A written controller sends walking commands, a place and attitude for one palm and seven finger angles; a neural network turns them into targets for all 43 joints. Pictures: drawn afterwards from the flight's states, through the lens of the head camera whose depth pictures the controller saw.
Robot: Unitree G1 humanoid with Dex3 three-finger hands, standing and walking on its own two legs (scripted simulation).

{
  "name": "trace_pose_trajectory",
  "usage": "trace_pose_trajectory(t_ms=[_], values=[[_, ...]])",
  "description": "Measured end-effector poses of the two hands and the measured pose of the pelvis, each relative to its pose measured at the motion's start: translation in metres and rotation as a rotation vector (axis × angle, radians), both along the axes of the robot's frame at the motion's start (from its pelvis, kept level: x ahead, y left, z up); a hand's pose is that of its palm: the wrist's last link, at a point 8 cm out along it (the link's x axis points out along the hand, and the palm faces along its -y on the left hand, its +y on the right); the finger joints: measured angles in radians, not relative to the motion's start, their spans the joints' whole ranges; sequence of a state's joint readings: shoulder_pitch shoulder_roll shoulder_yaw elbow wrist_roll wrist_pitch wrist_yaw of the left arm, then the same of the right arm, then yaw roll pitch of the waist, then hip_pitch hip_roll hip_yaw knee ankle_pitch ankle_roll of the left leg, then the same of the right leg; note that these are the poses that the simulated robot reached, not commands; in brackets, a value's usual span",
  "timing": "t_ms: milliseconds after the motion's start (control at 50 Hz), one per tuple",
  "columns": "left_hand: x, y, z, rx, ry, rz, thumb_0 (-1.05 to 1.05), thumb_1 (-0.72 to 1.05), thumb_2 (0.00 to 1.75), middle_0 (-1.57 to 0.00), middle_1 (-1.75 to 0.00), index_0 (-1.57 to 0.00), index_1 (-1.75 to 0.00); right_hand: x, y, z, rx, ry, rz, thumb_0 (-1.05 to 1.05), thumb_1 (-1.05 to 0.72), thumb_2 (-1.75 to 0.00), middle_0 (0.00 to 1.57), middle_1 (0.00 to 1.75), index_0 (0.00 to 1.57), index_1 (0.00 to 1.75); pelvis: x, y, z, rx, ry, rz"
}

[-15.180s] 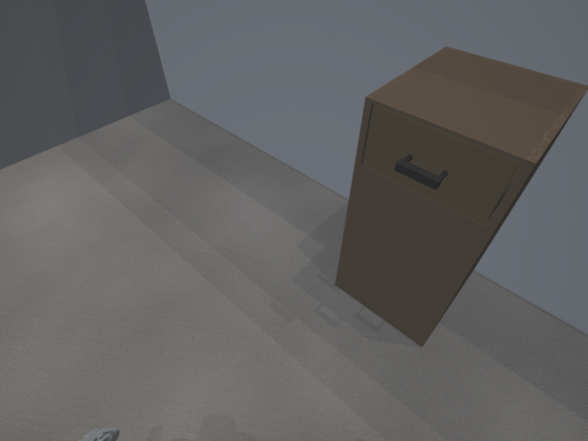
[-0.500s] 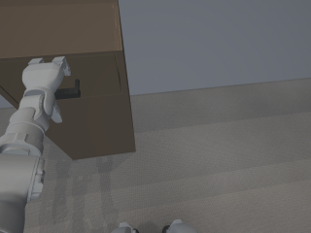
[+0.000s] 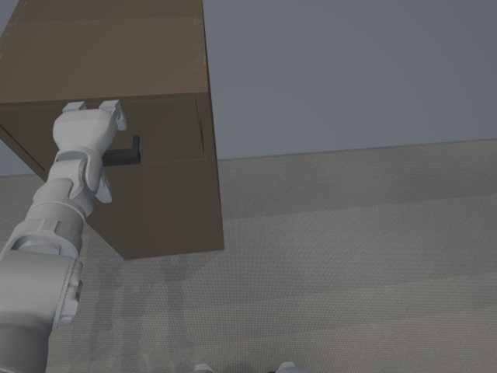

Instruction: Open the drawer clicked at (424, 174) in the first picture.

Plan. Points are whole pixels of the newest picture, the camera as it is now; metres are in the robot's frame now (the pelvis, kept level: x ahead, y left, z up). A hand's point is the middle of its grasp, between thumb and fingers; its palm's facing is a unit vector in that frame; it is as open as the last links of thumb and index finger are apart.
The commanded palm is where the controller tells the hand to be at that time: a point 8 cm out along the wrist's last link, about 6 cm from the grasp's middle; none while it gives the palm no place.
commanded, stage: lower the fingers behind the handle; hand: left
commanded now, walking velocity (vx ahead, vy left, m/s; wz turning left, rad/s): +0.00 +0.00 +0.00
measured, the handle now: (111, 149) +0.53 +0.24 -0.02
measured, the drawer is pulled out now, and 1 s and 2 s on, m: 0.00 0.00 0.00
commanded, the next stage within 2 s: close the thumb around the handle in 1.68 s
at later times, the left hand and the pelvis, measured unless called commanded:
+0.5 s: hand (102, 153) +0.48 +0.23 +0.03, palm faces -0.05 -0.03 -1.00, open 13.7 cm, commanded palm +0.48 +0.23 +0.06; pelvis -0.01 -0.01 -0.01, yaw +0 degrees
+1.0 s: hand (104, 155) +0.49 +0.23 +0.02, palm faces +0.01 -0.02 -1.00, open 13.8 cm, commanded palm +0.48 +0.23 +0.03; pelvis -0.05 +0.00 -0.03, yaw -1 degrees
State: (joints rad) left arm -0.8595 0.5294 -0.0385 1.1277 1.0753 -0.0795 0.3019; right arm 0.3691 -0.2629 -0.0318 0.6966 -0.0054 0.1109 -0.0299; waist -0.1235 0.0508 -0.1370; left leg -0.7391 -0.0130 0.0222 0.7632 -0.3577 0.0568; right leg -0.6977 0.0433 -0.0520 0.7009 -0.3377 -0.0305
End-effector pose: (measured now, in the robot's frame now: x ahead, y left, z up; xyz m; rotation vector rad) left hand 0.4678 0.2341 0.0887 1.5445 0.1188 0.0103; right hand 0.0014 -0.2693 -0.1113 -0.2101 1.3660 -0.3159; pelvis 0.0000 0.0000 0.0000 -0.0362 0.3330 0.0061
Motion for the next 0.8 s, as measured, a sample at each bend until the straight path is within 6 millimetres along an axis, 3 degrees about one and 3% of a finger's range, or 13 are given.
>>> trace_pose_trajectory(t_ms=[400, 800], values=[[-0.001, -0.001, -0.003, 0.002, -0.017, 0.007, 0.0, -0.49, 0.31, -0.32, -1.21, -0.35, -1.21, -0.007, -0.007, -0.002, -0.009, 0.018, 0.01, 0.0, -0.9, -0.9, 0.2, 0.3, 0.2, 0.3, -0.007, -0.005, -0.005, 0.0, 0.017, 0.008], [-0.003, -0.001, -0.009, 0.002, -0.049, 0.007, 0.0, -0.49, 0.3, -0.32, -1.21, -0.29, -1.29, -0.057, -0.002, -0.012, -0.027, 0.056, -0.02, 0.0, -0.9, -0.9, 0.2, 0.3, 0.2, 0.3, -0.034, -0.001, -0.022, -0.009, 0.053, -0.005]])
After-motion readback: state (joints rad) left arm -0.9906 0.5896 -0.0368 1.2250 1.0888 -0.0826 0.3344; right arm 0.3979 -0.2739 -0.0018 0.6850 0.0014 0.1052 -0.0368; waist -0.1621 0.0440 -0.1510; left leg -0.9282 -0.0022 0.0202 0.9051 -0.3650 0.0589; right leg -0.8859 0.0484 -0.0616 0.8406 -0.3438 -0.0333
